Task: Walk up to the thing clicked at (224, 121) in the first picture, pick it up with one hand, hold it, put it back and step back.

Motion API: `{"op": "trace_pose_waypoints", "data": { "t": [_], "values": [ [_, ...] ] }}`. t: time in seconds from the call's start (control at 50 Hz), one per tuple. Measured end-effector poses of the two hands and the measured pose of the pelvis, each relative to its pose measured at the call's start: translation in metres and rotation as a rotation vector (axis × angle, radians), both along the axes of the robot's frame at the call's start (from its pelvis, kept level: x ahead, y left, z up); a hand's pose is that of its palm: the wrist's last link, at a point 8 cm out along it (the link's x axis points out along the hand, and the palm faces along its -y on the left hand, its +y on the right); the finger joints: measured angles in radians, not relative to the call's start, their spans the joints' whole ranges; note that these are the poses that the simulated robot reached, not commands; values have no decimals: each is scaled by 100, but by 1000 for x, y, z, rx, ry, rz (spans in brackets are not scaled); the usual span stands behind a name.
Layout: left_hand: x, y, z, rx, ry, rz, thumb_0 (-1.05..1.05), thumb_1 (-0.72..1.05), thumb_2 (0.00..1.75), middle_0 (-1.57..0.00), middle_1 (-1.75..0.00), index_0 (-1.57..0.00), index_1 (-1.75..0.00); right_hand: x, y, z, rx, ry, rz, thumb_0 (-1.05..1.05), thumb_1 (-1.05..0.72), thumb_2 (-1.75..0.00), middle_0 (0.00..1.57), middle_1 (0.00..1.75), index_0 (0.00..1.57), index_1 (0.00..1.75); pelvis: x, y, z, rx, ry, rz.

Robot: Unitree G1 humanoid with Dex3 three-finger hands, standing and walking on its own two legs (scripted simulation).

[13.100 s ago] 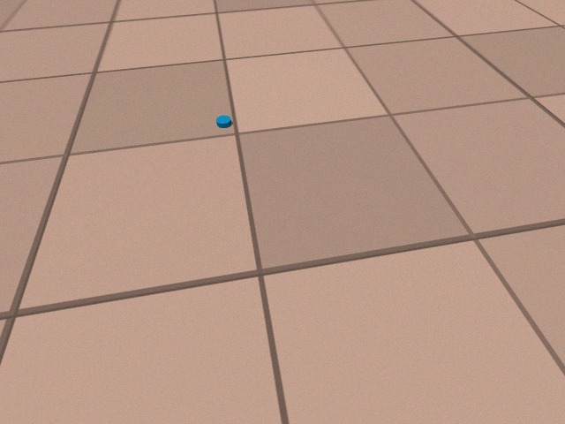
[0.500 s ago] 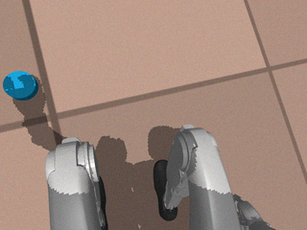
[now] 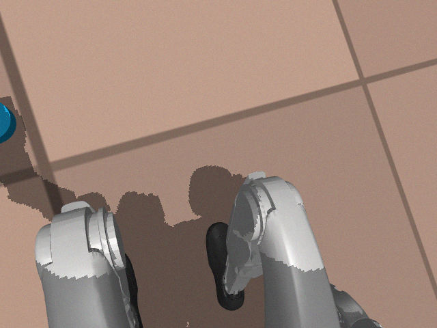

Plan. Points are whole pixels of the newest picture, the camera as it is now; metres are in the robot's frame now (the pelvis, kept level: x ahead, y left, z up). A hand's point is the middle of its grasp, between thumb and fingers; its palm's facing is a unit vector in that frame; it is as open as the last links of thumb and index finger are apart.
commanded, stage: rise first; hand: left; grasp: from above
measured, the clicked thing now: out of the picture +0.48 +0.38 -0.30
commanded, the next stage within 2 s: none
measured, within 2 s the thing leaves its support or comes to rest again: neither
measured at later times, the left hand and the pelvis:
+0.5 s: hand out of the picture +0.43 +0.41 -0.18, palm faces -0.44 -0.14 -0.88, open 14.4 cm; pelvis +0.00 +0.00 +0.00, yaw -1 degrees
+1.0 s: hand out of the picture +0.42 +0.40 -0.19, palm faces -0.43 -0.15 -0.89, open 14.3 cm; pelvis +0.00 +0.00 -0.01, yaw -1 degrees
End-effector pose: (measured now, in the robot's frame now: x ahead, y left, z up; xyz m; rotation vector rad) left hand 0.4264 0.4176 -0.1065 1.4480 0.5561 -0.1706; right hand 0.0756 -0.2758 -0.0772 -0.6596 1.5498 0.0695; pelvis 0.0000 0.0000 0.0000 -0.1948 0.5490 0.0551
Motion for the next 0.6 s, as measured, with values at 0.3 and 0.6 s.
{"op": "trace_pose_waypoints", "data": {
  "t": [0.3,0.6],
  "values": [
    [7,-3,-11,3,6,8,0,-56,103,-7,-100,-7,-102,-4,4,2,11,-5,2,0,-91,-90,20,29,20,30,0,0,-2,-9,-9,-7],
    [4,-7,-21,-10,5,7,0,-59,105,-8,-99,-6,-101,-1,5,5,19,-16,19,0,-91,-90,20,29,20,30,-1,0,-1,-15,-18,-8]
  ]
}}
